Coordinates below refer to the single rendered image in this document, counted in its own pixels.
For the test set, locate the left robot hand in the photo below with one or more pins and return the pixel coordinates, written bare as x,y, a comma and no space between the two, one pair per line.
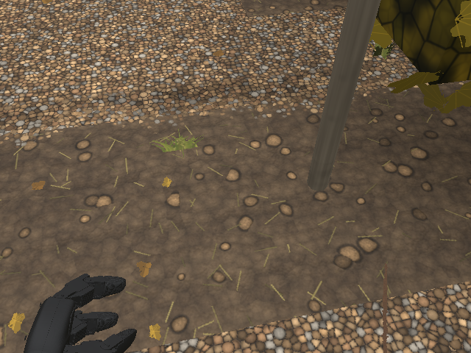
57,326

